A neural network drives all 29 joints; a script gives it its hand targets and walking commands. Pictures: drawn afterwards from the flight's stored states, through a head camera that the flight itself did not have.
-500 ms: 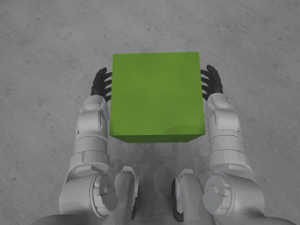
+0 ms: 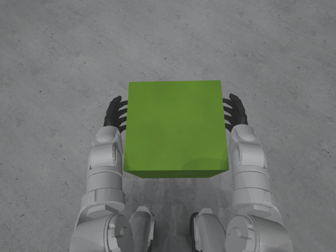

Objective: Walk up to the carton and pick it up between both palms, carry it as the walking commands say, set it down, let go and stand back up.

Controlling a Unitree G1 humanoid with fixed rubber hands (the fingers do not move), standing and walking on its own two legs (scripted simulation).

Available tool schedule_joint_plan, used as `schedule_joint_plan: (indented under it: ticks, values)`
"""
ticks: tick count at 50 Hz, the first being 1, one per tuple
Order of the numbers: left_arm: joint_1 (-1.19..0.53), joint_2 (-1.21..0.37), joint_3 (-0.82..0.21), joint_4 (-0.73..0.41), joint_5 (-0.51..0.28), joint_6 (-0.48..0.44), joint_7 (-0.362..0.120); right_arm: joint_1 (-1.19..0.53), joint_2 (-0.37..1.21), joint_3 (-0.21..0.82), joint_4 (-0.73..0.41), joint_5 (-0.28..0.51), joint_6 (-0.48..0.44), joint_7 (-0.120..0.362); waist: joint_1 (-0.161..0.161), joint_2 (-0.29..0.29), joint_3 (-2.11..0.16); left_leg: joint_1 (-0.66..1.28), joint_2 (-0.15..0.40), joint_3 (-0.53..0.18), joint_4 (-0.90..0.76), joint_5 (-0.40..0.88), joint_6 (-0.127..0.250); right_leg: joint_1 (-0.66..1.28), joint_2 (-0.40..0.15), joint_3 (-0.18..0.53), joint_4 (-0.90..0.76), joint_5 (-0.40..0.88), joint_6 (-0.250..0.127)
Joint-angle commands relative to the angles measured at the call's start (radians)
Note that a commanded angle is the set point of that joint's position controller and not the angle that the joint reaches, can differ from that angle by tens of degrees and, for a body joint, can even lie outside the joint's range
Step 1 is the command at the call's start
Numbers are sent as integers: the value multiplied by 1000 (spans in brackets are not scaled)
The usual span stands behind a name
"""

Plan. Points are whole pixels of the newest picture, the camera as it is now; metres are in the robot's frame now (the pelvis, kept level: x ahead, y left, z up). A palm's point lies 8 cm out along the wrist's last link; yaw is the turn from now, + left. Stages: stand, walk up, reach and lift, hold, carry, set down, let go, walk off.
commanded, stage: reach and lift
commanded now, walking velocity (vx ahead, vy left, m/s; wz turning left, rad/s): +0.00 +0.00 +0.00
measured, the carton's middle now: (175, 137) +0.40 +0.01 -0.10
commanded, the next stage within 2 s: none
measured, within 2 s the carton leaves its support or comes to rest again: neither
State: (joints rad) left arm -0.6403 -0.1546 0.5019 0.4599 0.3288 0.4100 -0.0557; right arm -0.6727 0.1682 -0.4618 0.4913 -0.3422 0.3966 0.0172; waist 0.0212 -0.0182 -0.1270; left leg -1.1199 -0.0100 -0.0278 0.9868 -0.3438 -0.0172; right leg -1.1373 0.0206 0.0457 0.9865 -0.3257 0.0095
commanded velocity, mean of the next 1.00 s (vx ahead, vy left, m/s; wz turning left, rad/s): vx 0.00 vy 0.00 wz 0.00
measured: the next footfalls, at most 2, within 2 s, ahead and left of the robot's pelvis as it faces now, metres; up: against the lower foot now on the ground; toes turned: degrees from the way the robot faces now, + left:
none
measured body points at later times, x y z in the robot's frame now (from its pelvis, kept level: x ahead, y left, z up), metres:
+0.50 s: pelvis +0.02 +0.00 +0.05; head +0.12 +0.00 +0.49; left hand +0.38 +0.16 +0.03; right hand +0.39 -0.14 +0.03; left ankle +0.05 +0.13 -0.66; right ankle +0.06 -0.12 -0.66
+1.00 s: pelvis +0.03 +0.00 +0.08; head +0.05 +0.00 +0.53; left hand +0.36 +0.16 +0.10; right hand +0.37 -0.14 +0.10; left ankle +0.05 +0.13 -0.66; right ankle +0.06 -0.12 -0.66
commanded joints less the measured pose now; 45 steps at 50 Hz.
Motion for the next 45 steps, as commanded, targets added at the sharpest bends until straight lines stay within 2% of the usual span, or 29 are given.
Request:
schedule_joint_plan:
  ticks: [1, 15, 28, 45]
  values:
    - [-547, -961, -595, 95, -163, -9, -263, -483, 997, 581, 128, 158, -1, 276, 11, 9, -661, 407, -126, 30, -133, 248, 15, 430, 119, -25, -134, 217, -9]
    - [-430, -959, -629, 49, -152, -1, -257, -375, 977, 600, 88, 145, 6, 282, 8, 6, -547, 582, -115, 10, -281, 268, 18, 587, 103, -4, -287, 233, -10]
    - [-321, -962, -683, 6, -161, 20, -233, -273, 951, 625, 43, 154, 28, 272, 9, 8, -444, 752, -105, -10, -413, 326, 17, 749, 96, 8, -411, 293, -9]
    - [-218, -946, -686, -55, -180, 116, -209, -182, 938, 656, -25, 180, 123, 254, 7, 13, -268, 944, -95, -19, -584, 329, 14, 975, 83, 23, -577, 303, -9]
